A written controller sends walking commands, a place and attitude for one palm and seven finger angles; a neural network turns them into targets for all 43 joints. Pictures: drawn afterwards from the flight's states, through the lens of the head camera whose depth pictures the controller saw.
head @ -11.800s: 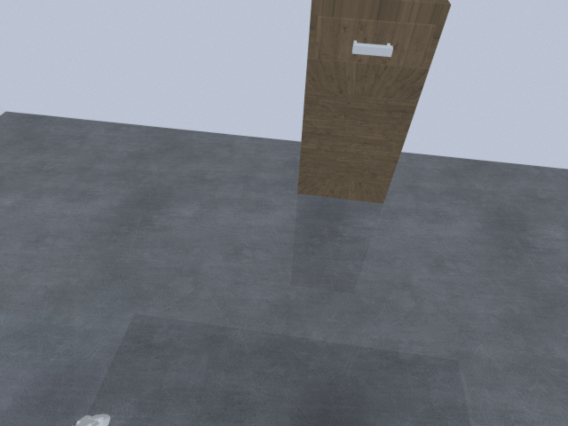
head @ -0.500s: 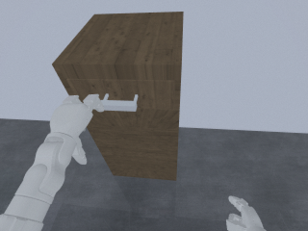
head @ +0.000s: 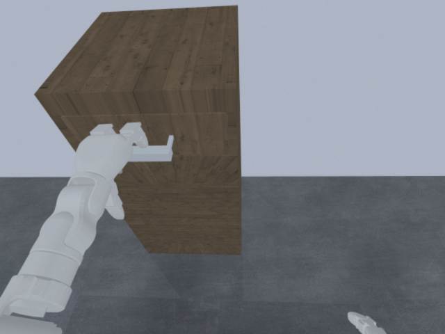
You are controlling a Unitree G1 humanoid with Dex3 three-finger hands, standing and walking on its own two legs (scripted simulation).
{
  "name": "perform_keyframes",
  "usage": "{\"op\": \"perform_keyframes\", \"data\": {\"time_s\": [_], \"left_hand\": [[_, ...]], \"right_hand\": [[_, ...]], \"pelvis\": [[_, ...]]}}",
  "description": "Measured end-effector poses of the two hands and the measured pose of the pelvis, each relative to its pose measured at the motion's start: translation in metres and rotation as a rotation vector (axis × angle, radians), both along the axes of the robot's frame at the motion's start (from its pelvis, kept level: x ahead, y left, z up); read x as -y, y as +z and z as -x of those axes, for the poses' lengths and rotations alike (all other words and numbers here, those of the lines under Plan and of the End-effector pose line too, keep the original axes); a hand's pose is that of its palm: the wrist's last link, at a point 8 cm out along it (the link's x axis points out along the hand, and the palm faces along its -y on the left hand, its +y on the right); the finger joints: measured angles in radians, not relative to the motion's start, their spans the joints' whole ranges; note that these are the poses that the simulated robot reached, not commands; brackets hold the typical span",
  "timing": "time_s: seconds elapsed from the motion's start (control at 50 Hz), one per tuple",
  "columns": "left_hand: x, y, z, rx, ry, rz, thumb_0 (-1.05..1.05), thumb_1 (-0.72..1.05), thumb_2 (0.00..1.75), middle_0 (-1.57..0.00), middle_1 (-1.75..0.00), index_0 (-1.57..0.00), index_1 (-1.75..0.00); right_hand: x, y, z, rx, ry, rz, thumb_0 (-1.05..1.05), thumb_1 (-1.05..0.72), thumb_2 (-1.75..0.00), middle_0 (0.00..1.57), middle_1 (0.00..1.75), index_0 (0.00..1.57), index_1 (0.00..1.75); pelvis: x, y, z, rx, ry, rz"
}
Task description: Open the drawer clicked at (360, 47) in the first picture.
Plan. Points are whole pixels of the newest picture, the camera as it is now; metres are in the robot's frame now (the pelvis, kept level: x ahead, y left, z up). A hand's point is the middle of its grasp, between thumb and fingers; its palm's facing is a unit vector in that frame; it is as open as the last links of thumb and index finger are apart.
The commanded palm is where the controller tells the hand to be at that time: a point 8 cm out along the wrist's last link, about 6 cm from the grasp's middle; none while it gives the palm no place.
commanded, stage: move the hooked fingers above the handle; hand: left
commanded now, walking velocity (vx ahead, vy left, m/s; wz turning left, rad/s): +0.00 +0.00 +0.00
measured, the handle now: (146, 146) +0.52 +0.24 +0.01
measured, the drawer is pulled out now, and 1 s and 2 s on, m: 0.00 0.00 0.00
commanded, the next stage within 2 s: lower the fingers behind the handle in 1.54 s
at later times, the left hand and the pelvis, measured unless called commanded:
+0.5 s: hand (128, 160) +0.41 +0.23 +0.08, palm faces +0.00 -0.05 -1.00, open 13.8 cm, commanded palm +0.40 +0.23 +0.13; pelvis +0.02 +0.00 -0.01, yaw +0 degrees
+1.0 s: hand (138, 148) +0.46 +0.23 +0.06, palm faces -0.03 -0.05 -1.00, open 13.8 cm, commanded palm +0.43 +0.24 +0.12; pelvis +0.01 +0.01 -0.01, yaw -1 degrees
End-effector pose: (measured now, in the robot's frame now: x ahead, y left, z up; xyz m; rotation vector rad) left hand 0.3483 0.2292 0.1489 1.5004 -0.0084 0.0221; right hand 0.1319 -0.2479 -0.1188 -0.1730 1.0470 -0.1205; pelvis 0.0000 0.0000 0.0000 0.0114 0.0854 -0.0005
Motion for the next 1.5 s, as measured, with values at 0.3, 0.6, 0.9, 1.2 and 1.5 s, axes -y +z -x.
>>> {"op": "perform_keyframes", "data": {"time_s": [0.3, 0.6, 0.9, 1.2, 1.5], "left_hand": [[0.003, -0.014, -0.026, -0.027, 0.035, -0.007, 0.0, -0.49, 0.31, -0.31, -1.2, -0.32, -1.2], [0.0, -0.022, -0.052, -0.054, 0.046, -0.018, 0.0, -0.49, 0.31, -0.31, -1.2, -0.32, -1.2], [0.007, -0.03, -0.084, -0.047, 0.027, -0.027, 0.0, -0.49, 0.31, -0.31, -1.2, -0.32, -1.2], [-0.004, -0.031, -0.08, -0.046, 0.015, -0.019, 0.0, -0.49, 0.31, -0.31, -1.2, -0.32, -1.2], [-0.006, -0.025, -0.087, -0.049, 0.055, -0.032, 0.0, -0.49, 0.31, -0.31, -1.2, -0.32, -1.2]], "right_hand": [[0.004, -0.005, -0.009, -0.019, -0.028, -0.006, 0.01, -0.9, -0.9, 0.2, 0.3, 0.2, 0.3], [0.0, -0.007, -0.005, -0.043, -0.042, 0.0, 0.01, -0.9, -0.9, 0.2, 0.3, 0.2, 0.3], [0.006, -0.017, 0.057, -0.177, -0.14, 0.02, 0.01, -0.9, -0.9, 0.2, 0.3, 0.2, 0.3], [0.006, -0.014, 0.084, -0.222, -0.184, 0.032, 0.01, -0.9, -0.9, 0.2, 0.3, 0.2, 0.3], [-0.003, -0.009, 0.051, -0.118, -0.141, 0.026, 0.01, -0.9, -0.9, 0.2, 0.3, 0.2, 0.3]], "pelvis": [[0.003, -0.003, -0.013, -0.038, 0.001, -0.003], [-0.001, -0.006, -0.015, -0.066, 0.006, 0.001], [-0.008, -0.009, -0.012, -0.109, -0.012, 0.006], [-0.014, -0.008, -0.011, -0.108, -0.025, 0.012], [-0.016, -0.009, -0.007, -0.108, -0.017, 0.013]]}}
